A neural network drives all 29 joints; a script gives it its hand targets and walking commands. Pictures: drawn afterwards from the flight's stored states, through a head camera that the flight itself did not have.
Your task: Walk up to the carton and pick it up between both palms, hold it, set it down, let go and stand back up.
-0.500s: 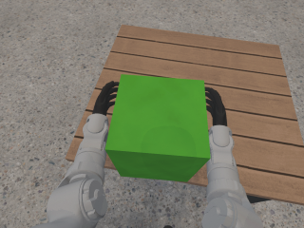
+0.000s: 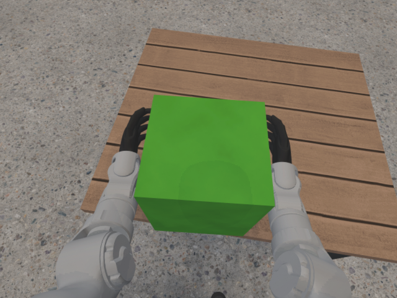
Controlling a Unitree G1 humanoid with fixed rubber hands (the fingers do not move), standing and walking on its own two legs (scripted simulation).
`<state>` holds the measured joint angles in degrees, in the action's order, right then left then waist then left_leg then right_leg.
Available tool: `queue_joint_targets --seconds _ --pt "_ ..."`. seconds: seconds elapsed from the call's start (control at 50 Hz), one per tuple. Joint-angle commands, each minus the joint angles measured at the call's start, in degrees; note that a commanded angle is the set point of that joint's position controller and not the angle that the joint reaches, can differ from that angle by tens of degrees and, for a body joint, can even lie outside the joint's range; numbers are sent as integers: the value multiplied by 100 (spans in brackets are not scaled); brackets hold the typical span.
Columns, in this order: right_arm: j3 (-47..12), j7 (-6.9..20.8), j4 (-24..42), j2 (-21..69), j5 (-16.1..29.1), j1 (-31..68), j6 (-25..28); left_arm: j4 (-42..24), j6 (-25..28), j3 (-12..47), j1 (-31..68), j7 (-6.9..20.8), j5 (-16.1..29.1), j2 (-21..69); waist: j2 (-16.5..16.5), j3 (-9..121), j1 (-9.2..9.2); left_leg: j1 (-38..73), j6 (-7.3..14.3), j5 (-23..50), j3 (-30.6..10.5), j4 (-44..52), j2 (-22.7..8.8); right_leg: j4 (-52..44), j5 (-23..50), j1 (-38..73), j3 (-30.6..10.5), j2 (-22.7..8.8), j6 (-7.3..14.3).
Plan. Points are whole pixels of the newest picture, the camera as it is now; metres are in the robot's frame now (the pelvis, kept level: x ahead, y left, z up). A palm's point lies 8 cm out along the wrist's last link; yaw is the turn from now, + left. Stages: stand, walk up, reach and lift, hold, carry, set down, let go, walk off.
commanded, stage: set down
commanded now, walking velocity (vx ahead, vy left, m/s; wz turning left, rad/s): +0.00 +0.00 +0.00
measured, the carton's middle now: (203, 173) +0.38 -0.03 -0.03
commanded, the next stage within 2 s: none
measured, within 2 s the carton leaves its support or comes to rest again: neither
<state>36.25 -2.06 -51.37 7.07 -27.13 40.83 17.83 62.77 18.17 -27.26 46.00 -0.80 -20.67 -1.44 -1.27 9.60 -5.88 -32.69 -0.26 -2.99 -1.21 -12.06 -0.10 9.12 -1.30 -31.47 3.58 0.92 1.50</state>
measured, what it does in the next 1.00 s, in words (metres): stands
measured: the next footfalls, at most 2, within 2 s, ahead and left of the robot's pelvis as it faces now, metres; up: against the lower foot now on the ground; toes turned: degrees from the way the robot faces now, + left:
none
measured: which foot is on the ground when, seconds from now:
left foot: down 0.00-1.00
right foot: down 0.00-1.00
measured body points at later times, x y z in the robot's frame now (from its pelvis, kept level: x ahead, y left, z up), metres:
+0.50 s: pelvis -0.01 +0.01 -0.01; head +0.08 +0.01 +0.42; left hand +0.46 +0.14 +0.02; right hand +0.40 -0.24 +0.02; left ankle +0.00 +0.12 -0.74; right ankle +0.00 -0.10 -0.74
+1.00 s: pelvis -0.03 +0.00 -0.01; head +0.02 +0.01 +0.43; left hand +0.47 +0.15 +0.12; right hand +0.41 -0.25 +0.12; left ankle +0.00 +0.12 -0.74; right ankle +0.00 -0.10 -0.74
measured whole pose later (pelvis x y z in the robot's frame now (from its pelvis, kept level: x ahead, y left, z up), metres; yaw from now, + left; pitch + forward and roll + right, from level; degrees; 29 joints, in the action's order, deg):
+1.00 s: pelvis -0.03 +0.00 -0.01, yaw -2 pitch +20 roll -1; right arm 1.8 -6.3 -66.5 -15.0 17.1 56.6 1.3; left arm 72.6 4.8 5.3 59.7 -1.1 18.1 -20.8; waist -1.0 16.4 -5.8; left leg -38.2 -0.3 -8.8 0.1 -26.5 -1.0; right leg 23.7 -6.3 -37.9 1.4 1.8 1.5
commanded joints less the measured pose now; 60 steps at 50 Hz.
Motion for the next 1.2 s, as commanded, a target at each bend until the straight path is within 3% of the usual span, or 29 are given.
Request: queue_joint_targets --seconds 0.0,0.02,0.06,0.12,0.24,0.3,0.38,0.42,0.46,0.5,0.54,0.6,0.62,0.64,0.66,0.68,0.7,0.74,0.78,0.82,0.84,0.86,0.9,0.92,1.02,1.06,1.1,1.12,1.18 --pt "-914 -288 -9 -448 783 1912 274 -232 374 697 2235 -268 615 -747 -246 3809 108 737 -52 998 95 -354 99 955 2726 2427 -283 -62 -217" --pt "-1161 -371 -173 -592 1114 1945 326 -224 392 892 2343 -344 827 -821 -355 4147 92 552 -55 1079 145 -409 116 1095 3076 2614 -329 -64 -182" --pt "-1497 -485 -292 -835 1576 2104 410 103 459 1040 2295 -393 1157 -994 -153 4392 74 323 -13 1196 199 -558 116 1405 3594 2865 -376 -19 -218" --pt "-1729 -568 -615 -983 1963 2328 504 358 593 1265 2593 -387 1440 -1098 -201 4502 9 153 -17 1300 196 -769 134 1594 3654 2765 -395 -47 -225" --pt "-2069 -598 -1055 -1653 2618 2261 625 525 626 1531 2638 -435 1820 -1269 -436 4569 -83 1168 -299 1993 130 -1278 76 1421 3304 1699 -300 138 -102" --pt "-2365 -491 -941 -1906 2951 2520 605 454 563 1620 2816 -463 1967 -1440 -389 4749 59 1248 -330 2084 160 -1409 70 1451 3043 1387 -263 222 -105" --pt "-2669 -397 -1066 -2247 3385 2851 379 666 454 2111 3038 -384 2559 -1566 -346 4313 -38 1330 -369 1814 85 -1546 2 1398 2359 942 -249 206 -124" --pt "-2734 -329 -1116 -2489 3613 2903 294 417 393 2302 3100 -397 2726 -1660 -644 4293 21 1665 -449 1781 47 -1624 -94 1336 1749 487 -195 268 -67" --pt "-2891 -282 -773 -2742 3849 3116 202 262 281 2431 3296 -427 2893 -1846 -415 4803 74 1857 -412 1852 106 -1732 -68 1367 1735 475 -176 306 -134" --pt "-3209 -238 -1162 -2609 4065 3080 -48 625 188 2702 3290 -350 3193 -1896 -311 4408 39 1522 -338 1480 65 -1682 -98 1436 1456 652 -213 251 -152" --pt "-3398 -192 -1271 -2649 4286 3494 -271 1030 92 2827 3552 -253 3416 -2168 -115 3983 143 775 -165 584 127 -1560 -49 1570 990 803 -311 136 -253" --pt "-3401 -200 -978 -2936 4397 3601 -304 587 14 2921 3713 -242 3583 -2289 -266 4440 57 885 -162 1123 155 -1612 -22 1707 1503 1157 -345 131 -313" --pt "-3397 -194 -1173 -2921 4346 3564 -359 880 -33 2855 3676 -212 3509 -2261 -156 4369 86 915 -165 1222 141 -1677 -34 1748 1537 1131 -326 135 -299" --pt "-3478 -192 -1521 -2794 4350 3678 -518 1358 -120 2898 3747 -126 3516 -2315 -156 3899 83 666 -145 764 98 -1635 -27 1689 1117 1010 -328 79 -328" --pt "-3475 -172 -1644 -2844 4455 3760 -588 1312 -110 2866 3825 -122 3583 -2440 -184 3625 126 497 -162 408 84 -1579 -28 1718 770 862 -309 72 -320" --pt "-3387 -186 -790 -3110 4518 3882 -501 310 -116 2847 3960 -198 3709 -2599 -146 4466 162 857 -162 728 208 -1627 20 1772 1078 1010 -298 147 -347" --pt "-3449 -191 -593 -3158 4487 4155 -554 326 -160 3004 4333 -195 3803 -2675 -26 4770 106 980 -129 741 215 -1680 0 1797 1129 1038 -264 159 -393" --pt "-3355 -227 -991 -3069 4494 4044 -794 634 -341 3212 4294 -69 3947 -2698 -135 4491 -56 922 -129 617 185 -1656 -2 1762 1087 1099 -284 95 -371" --pt "-3410 -279 -1143 -3166 4497 4101 -998 691 -594 3165 4268 -63 3884 -2736 -238 4129 -7 939 -136 357 199 -1592 -10 1699 775 1133 -297 73 -345" --pt "-3500 -315 -1091 -3053 4558 4133 -1094 598 -702 3187 4292 -53 4034 -2731 69 3921 -51 745 -93 133 147 -1505 -8 1652 569 1320 -319 10 -353" --pt "-3452 -341 -973 -3082 4551 4136 -1107 531 -724 3256 4261 -52 3995 -2762 -169 3907 -62 830 -103 141 145 -1533 -5 1680 566 1296 -325 36 -350" --pt "-3375 -362 -737 -3145 4501 4088 -1119 200 -781 3237 4339 -49 3990 -2870 -120 4245 -106 974 -91 313 167 -1523 26 1638 821 1400 -310 31 -348" --pt "-3328 -394 -618 -3189 4437 4108 -1280 114 -964 3157 4237 -58 3816 -2928 -388 4310 -49 1218 -120 471 186 -1419 41 1608 984 1490 -289 79 -317" --pt "-3347 -427 -528 -3126 4423 4276 -1424 199 -1095 3091 4325 -40 3868 -2978 -207 4228 -1 1186 -95 411 194 -1383 37 1531 906 1545 -286 65 -332" --pt "-3160 -504 -399 -3241 4391 4020 -1804 -414 -1595 3122 4199 -26 3827 -2846 -413 3748 -161 1910 -159 751 122 -1267 10 1291 1046 1558 -214 82 -265" --pt "-3212 -571 -410 -3213 4325 3958 -2016 -260 -1869 3075 4067 31 3732 -2882 -226 3284 -183 2059 -162 649 103 -1199 -4 1093 939 1669 -211 77 -235" --pt "-3246 -647 -219 -3134 4342 3889 -2166 -195 -1998 2932 3891 94 3690 -2951 -81 2832 -136 1897 -63 353 85 -1056 13 1034 807 1826 -245 30 -254" --pt "-3240 -654 57 -3126 4381 3856 -2176 -480 -1988 2878 3869 94 3711 -2950 -247 2892 -14 1813 -43 237 120 -976 43 1022 690 1931 -247 3 -242" --pt "-3312 -623 -102 -2918 4428 3337 -2328 -476 -1998 2765 3417 150 3565 -2910 -73 2683 17 1856 2 435 162 -804 33 952 979 2320 -262 -12 -226"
